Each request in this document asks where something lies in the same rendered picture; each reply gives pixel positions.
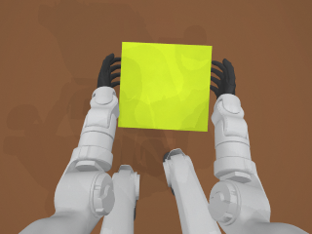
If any right robot upper arm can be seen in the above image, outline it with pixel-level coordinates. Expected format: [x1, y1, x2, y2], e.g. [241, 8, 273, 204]
[208, 179, 309, 234]

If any left robot forearm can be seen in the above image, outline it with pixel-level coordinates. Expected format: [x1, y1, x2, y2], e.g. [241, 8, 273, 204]
[54, 86, 120, 207]

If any robot right hand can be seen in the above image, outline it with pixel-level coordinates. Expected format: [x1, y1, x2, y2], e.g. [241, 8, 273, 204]
[210, 58, 236, 100]

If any robot left hand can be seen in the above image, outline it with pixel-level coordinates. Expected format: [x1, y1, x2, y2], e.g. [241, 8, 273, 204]
[97, 53, 122, 88]

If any right robot forearm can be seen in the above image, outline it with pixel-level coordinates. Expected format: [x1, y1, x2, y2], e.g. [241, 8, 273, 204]
[211, 94, 265, 194]

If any robot left thigh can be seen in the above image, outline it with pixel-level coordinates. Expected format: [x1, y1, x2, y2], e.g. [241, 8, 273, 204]
[99, 170, 140, 234]

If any robot left shin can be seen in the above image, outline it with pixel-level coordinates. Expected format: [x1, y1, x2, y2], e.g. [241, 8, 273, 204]
[112, 165, 137, 208]

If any left robot upper arm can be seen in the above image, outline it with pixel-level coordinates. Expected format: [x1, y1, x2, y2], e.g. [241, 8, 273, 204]
[19, 171, 115, 234]

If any carton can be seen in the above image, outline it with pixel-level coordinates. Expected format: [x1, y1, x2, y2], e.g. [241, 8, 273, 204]
[118, 42, 213, 132]

